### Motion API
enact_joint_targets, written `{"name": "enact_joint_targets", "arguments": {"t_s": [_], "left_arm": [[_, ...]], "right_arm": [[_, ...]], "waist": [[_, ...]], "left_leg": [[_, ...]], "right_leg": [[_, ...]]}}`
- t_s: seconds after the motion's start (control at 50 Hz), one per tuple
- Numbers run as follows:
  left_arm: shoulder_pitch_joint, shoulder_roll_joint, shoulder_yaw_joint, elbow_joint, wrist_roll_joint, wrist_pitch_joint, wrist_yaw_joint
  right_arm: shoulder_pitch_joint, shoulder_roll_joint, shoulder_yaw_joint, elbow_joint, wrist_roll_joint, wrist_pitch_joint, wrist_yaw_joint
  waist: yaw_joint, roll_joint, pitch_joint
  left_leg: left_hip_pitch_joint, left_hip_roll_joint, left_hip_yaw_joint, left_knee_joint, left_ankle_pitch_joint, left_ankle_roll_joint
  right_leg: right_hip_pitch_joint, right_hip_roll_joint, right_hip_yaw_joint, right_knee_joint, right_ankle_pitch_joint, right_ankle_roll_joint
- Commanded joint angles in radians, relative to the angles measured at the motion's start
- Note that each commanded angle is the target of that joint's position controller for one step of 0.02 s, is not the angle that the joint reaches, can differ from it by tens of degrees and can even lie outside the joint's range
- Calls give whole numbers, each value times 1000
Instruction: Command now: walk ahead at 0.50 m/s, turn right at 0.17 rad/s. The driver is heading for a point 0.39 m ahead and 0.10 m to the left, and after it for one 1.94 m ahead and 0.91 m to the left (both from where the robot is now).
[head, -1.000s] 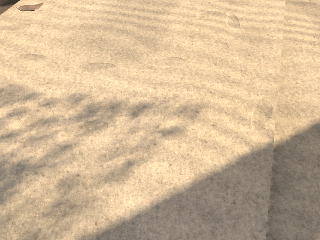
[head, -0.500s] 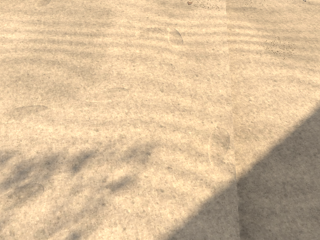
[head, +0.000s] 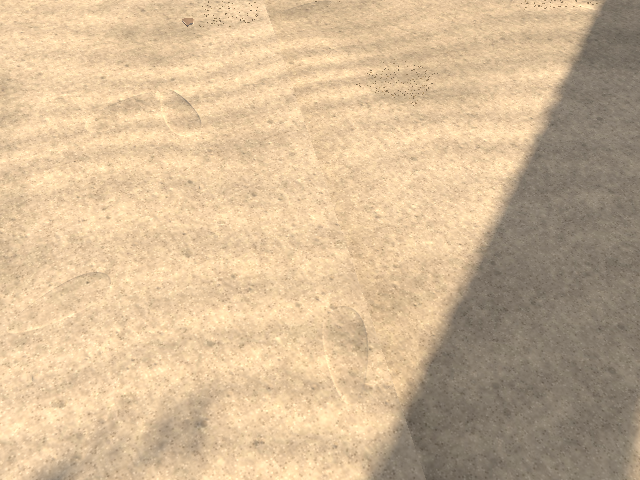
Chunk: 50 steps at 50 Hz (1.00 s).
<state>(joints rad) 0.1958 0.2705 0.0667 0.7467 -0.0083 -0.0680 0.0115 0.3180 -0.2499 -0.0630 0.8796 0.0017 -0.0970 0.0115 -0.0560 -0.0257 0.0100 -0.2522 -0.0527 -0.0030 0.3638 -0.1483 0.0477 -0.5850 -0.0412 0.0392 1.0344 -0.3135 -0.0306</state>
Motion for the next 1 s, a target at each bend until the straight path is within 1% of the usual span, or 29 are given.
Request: {"name": "enact_joint_targets", "arguments": {"t_s": [0.02,0.08,0.16,0.2,0.22,0.24,0.26,0.28,0.3,0.34,0.38,0.4,0.46,0.56,0.66,0.7,0.72,0.74,0.76,0.78,0.8,0.82,0.84,0.86,0.88,0.9,0.92,0.96,1.0], "left_arm": [[-51,-7,-17,-85,6,-13,-7],[-128,14,-19,-102,-7,-13,-14],[-227,38,-14,-143,-15,-21,-23],[-173,56,-1,-130,-12,-30,-23],[-77,91,18,-102,-7,-31,-16],[94,154,43,-74,6,-32,-4],[201,252,66,-62,21,-18,4],[252,208,58,-41,14,-16,-1],[202,145,37,-44,7,-20,-7],[68,67,11,-54,5,-29,-17],[5,42,7,-45,14,-43,-26],[2,50,12,-37,17,-49,-27],[19,72,22,-9,25,-55,-17],[53,120,32,29,17,-49,-2],[129,166,47,75,-5,-17,2],[118,197,55,74,-8,-2,7],[112,213,59,72,-9,8,12],[99,215,57,67,-11,18,16],[110,198,47,50,0,15,23],[200,44,-1,-7,35,-13,7],[111,96,-1,-24,2,-57,-7],[17,139,12,-54,-34,-78,-17],[-3,127,5,-56,-27,-88,-14],[-9,132,10,-50,0,-89,-6],[6,147,20,-50,11,-77,-2],[20,142,22,-54,15,-63,-3],[30,127,19,-58,19,-51,-3],[1,100,11,-76,25,-36,0],[-72,78,0,-98,27,-33,0]], "right_arm": [[-71,-160,-32,-74,14,-13,-7],[-25,-189,-36,-53,26,-4,-7],[50,-191,-33,-13,35,9,-4],[52,-197,-30,-2,40,20,-5],[47,-187,-24,-1,35,20,-6],[5,-143,-7,-21,24,13,-4],[53,-48,22,-55,13,-7,-8],[56,-108,10,-57,31,-19,-11],[16,-166,-9,-62,44,-17,-12],[-34,-146,-15,-61,33,0,-17],[-28,-112,-17,-60,28,26,-16],[-31,-92,-14,-65,29,34,-13],[-70,-78,-16,-87,27,45,-8],[-230,-52,3,-143,16,42,23],[-360,-61,8,-223,22,44,53],[-332,-91,-6,-237,22,47,60],[-260,-120,-22,-227,23,50,59],[-117,-166,-49,-191,26,51,53],[51,-248,-86,-149,24,57,33],[61,-363,-106,-149,30,57,21],[99,-303,-82,-180,22,51,23],[70,-241,-66,-172,13,44,23],[11,-209,-58,-180,21,39,20],[-64,-178,-48,-195,20,38,17],[-112,-150,-37,-214,8,37,13],[-131,-147,-35,-226,3,36,11],[-134,-151,-37,-229,6,34,7],[-117,-173,-43,-225,12,31,-5],[-91,-187,-48,-219,17,34,-17]], "waist": [[27,99,-60],[0,113,-40],[-27,107,7],[23,102,-8],[72,95,-55],[163,46,-154],[171,-167,-274],[186,-206,-300],[171,-126,-186],[111,-86,-68],[58,-90,-17],[48,-81,-15],[39,-40,-8],[86,-18,43],[120,-13,77],[85,-50,32],[41,-69,-18],[-38,-59,-93],[-107,5,-187],[-2,284,-276],[-60,201,-423],[-77,145,-297],[-40,81,-200],[4,40,-133],[44,48,-108],[67,57,-98],[79,59,-92],[79,60,-63],[53,73,-40]], "left_leg": [[41,257,-224,-186,128,191],[19,255,-182,-195,94,172],[88,285,-205,-152,52,152],[76,269,-209,-79,98,127],[33,229,-184,17,186,103],[-100,164,-126,259,151,57],[-426,45,-3,596,-209,-11],[-566,52,-77,787,-418,-19],[-613,99,-117,858,-349,-16],[-575,150,-98,823,-208,-21],[-499,176,-104,791,-125,-27],[-488,176,-102,792,-85,-32],[-523,173,-119,731,33,-48],[-454,162,-39,438,235,-37],[-479,141,27,292,101,10],[-371,83,89,274,-4,47],[-265,40,118,267,-45,70],[-66,-8,133,201,0,102],[251,49,-2,188,44,151],[614,323,-566,118,-81,336],[696,392,-835,-38,-159,384],[627,361,-682,-52,-91,331],[479,314,-548,-46,-13,296],[322,279,-456,-56,79,272],[204,254,-399,-80,168,261],[136,241,-383,-104,194,265],[90,231,-360,-119,223,271],[14,203,-302,-137,251,266],[-19,166,-260,-137,215,237]], "right_leg": [[16,-37,0,-224,115,10],[96,-9,-19,-372,249,18],[118,9,-27,-498,229,-4],[259,35,-47,-590,223,-24],[419,39,-43,-610,213,-43],[660,-91,92,-612,209,-98],[961,-339,417,-647,162,-211],[948,-404,611,-712,21,-279],[848,-365,511,-734,-3,-249],[650,-269,304,-805,65,-189],[515,-224,175,-869,192,-162],[489,-219,128,-885,259,-162],[485,-212,10,-901,391,-163],[478,-191,-139,-920,397,-130],[661,-250,-187,-837,495,-107],[694,-252,-221,-718,806,-84],[696,-243,-236,-603,965,-70],[647,-209,-263,-412,1011,-42],[423,-175,-264,-135,800,2],[-57,26,-212,238,-121,74],[-174,75,32,367,-275,64],[-262,23,53,371,-194,43],[-245,-21,45,294,-114,28],[-182,-53,40,208,-68,33],[-97,-75,45,161,-40,38],[-50,-77,43,127,-29,47],[-29,-75,32,86,-23,60],[-20,-62,11,-17,42,83],[-11,-40,4,-163,184,97]]}}
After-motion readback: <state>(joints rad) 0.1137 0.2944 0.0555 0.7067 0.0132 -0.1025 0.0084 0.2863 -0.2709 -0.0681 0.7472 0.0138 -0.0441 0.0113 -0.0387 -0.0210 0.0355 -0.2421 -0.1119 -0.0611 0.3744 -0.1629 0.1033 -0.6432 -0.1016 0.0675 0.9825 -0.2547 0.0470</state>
